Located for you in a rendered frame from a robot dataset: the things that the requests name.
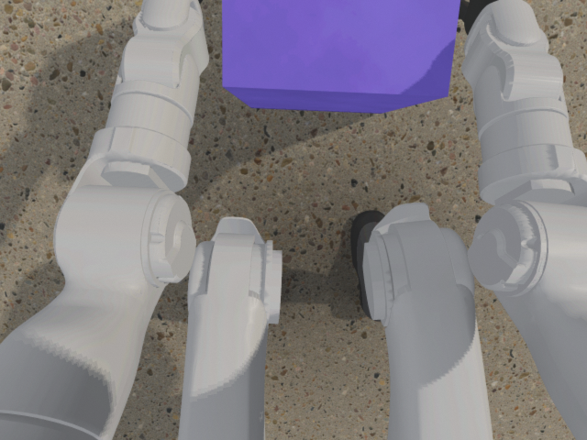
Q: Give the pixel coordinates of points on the robot right forearm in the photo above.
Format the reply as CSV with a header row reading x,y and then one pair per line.
x,y
521,113

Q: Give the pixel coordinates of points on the robot left shin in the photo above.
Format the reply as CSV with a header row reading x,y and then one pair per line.
x,y
199,272

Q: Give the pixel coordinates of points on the robot left forearm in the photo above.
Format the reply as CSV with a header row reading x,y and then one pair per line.
x,y
145,139

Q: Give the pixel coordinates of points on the carton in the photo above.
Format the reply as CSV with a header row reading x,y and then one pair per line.
x,y
356,56

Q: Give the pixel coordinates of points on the robot left upper arm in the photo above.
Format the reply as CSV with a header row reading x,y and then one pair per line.
x,y
66,373

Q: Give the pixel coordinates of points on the robot right upper arm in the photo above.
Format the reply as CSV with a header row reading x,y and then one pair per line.
x,y
533,256

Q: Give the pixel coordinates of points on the robot right hand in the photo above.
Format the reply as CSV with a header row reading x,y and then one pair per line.
x,y
470,10

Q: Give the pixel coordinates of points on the right robot foot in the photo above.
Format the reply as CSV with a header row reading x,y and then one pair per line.
x,y
360,233

